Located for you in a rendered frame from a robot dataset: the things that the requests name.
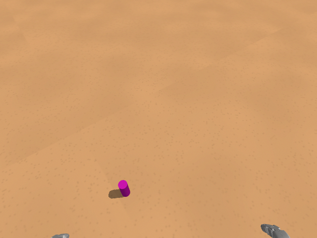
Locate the right robot hand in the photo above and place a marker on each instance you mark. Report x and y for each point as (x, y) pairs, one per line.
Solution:
(274, 231)

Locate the can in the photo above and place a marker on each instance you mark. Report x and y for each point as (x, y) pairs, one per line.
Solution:
(123, 186)

